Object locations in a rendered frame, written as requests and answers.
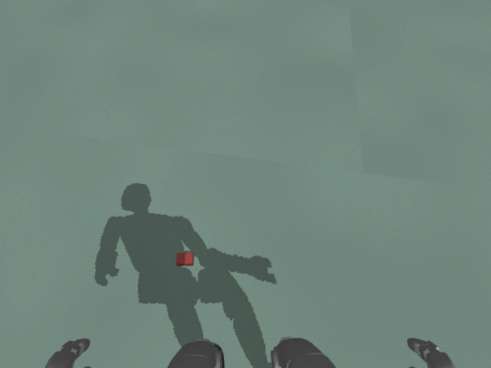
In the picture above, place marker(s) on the left robot hand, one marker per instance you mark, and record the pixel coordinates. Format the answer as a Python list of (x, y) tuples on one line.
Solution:
[(68, 354)]

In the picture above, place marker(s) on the small box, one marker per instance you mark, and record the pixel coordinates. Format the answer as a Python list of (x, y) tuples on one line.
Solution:
[(184, 259)]

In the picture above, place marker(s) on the right robot hand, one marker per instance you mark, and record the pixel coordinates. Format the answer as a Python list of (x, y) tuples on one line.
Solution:
[(429, 352)]

